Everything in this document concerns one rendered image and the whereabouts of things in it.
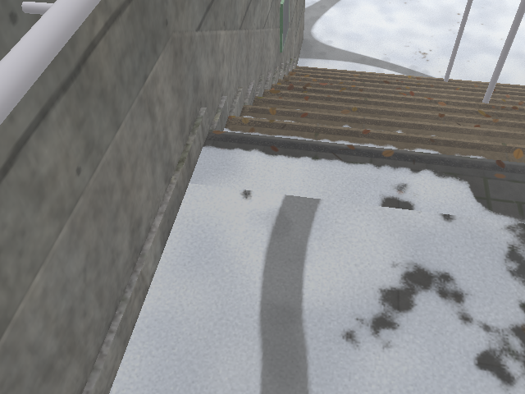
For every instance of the stairs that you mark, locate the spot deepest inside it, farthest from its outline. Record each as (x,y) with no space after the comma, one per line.
(414,113)

